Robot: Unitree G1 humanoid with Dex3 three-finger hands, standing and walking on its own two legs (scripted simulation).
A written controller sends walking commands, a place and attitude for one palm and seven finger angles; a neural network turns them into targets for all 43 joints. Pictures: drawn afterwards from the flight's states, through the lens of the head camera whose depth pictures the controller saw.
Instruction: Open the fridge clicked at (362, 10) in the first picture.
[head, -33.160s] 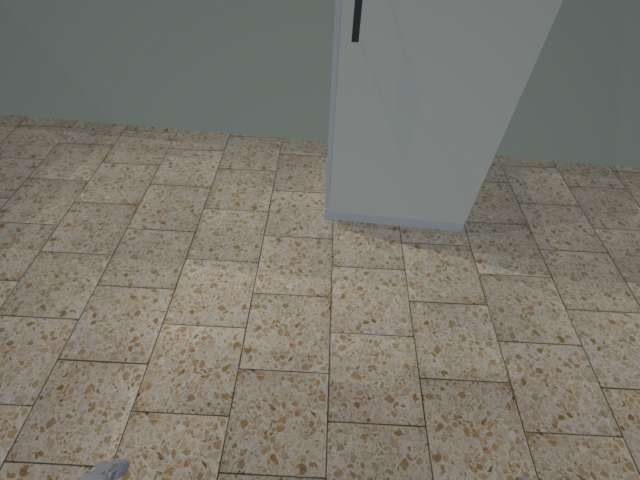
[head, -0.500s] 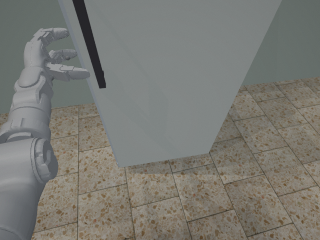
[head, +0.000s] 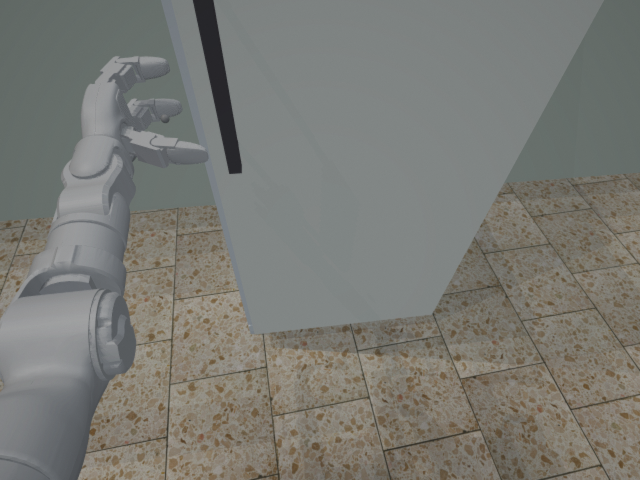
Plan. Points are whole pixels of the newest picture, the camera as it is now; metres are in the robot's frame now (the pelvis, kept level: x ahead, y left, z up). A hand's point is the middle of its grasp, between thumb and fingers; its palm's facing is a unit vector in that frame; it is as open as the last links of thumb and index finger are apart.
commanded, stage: move the hooked fingers beside the handle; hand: left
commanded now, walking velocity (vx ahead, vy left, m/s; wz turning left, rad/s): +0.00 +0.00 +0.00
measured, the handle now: (222, 86) +0.58 +0.11 +0.19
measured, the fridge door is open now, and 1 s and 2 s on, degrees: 0 0 0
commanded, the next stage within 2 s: feel for the door with the fingertips in 0.30 s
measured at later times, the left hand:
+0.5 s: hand (171, 114) +0.51 +0.17 +0.19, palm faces +0.10 -0.99 +0.01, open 14.0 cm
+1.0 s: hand (201, 107) +0.53 +0.13 +0.19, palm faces +0.11 -0.99 +0.02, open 14.0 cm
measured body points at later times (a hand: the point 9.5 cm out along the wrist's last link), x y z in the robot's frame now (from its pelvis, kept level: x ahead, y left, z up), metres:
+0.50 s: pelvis +0.00 -0.01 +0.00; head +0.05 -0.01 +0.45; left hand +0.50 +0.22 +0.19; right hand -0.01 -0.28 -0.12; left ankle +0.04 +0.09 -0.72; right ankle -0.04 -0.09 -0.72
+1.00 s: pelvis +0.01 -0.02 +0.00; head +0.06 -0.02 +0.45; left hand +0.52 +0.19 +0.19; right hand +0.02 -0.28 -0.12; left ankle +0.04 +0.09 -0.72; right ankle -0.04 -0.09 -0.72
